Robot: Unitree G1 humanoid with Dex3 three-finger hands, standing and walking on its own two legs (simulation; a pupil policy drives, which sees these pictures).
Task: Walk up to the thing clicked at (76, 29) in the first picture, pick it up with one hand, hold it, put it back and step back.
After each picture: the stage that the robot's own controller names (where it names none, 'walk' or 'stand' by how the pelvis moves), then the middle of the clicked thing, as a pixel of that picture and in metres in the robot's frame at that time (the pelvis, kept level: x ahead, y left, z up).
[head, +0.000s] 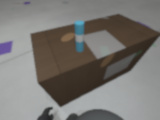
stand; (79, 37) +0.61 +0.14 +0.13
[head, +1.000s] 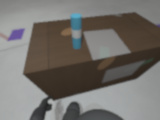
sink last; (76, 33) +0.58 +0.16 +0.16
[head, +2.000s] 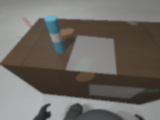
stand; (56, 37) +0.49 +0.30 +0.17
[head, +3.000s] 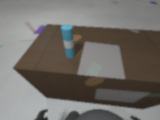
stand; (68, 43) +0.50 +0.21 +0.13
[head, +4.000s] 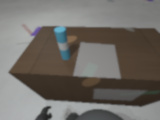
stand; (63, 45) +0.49 +0.24 +0.13
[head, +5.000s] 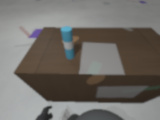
stand; (68, 44) +0.51 +0.21 +0.13
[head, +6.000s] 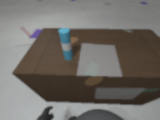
stand; (66, 46) +0.51 +0.22 +0.12
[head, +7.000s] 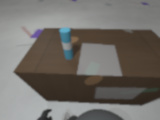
stand; (67, 45) +0.52 +0.22 +0.12
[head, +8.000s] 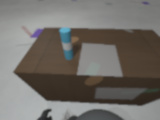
stand; (67, 45) +0.51 +0.22 +0.12
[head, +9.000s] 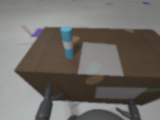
rise first; (68, 44) +0.52 +0.22 +0.13
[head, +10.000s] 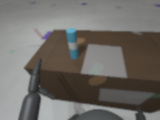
go down; (73, 45) +0.53 +0.22 +0.13
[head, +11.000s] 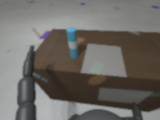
go down; (73, 44) +0.54 +0.20 +0.13
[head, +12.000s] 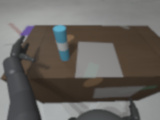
go down; (62, 45) +0.49 +0.21 +0.14
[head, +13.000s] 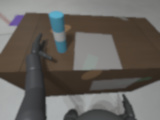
close in; (59, 35) +0.52 +0.21 +0.16
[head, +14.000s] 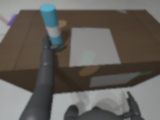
close; (54, 30) +0.53 +0.22 +0.18
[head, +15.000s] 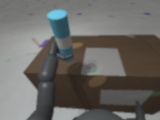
lift; (64, 41) +0.32 +0.16 +0.33
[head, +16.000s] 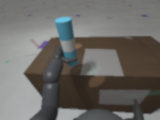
hold; (68, 45) +0.33 +0.15 +0.30
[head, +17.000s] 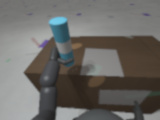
hold; (64, 46) +0.31 +0.17 +0.30
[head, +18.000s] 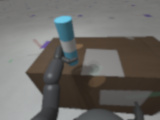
crouch; (69, 45) +0.32 +0.15 +0.31
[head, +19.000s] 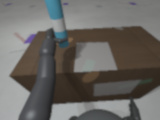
crouch; (59, 25) +0.47 +0.19 +0.32
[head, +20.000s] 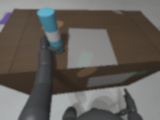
lower; (53, 35) +0.50 +0.20 +0.17
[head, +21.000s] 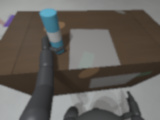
lower; (54, 35) +0.49 +0.20 +0.18
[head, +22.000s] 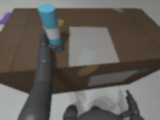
lower; (53, 32) +0.51 +0.21 +0.18
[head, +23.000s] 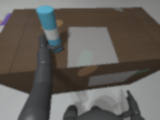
lower; (52, 33) +0.51 +0.21 +0.18
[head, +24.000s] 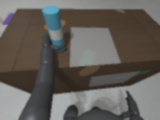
loosen; (56, 33) +0.50 +0.20 +0.18
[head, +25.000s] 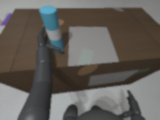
withdraw; (54, 33) +0.50 +0.20 +0.18
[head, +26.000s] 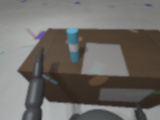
sink last; (74, 46) +0.48 +0.19 +0.15
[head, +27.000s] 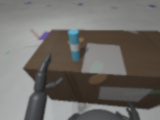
stand; (75, 47) +0.50 +0.20 +0.13
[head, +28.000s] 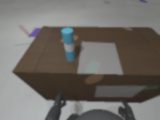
stand; (69, 46) +0.48 +0.20 +0.13
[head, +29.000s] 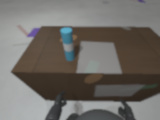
stand; (68, 46) +0.49 +0.20 +0.13
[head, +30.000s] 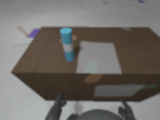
stand; (68, 46) +0.49 +0.21 +0.13
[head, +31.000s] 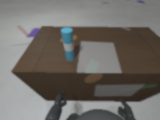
stand; (68, 46) +0.49 +0.20 +0.13
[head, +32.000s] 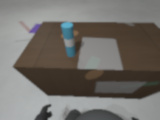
walk; (69, 41) +0.51 +0.20 +0.13
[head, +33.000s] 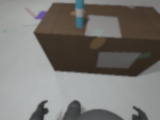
walk; (79, 13) +0.83 +0.19 +0.15
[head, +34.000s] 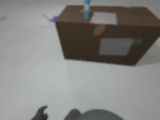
stand; (87, 7) +1.22 +0.17 +0.15
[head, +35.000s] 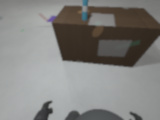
stand; (85, 9) +1.19 +0.18 +0.14
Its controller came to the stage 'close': yes
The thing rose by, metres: 0.21
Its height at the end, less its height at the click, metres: +0.00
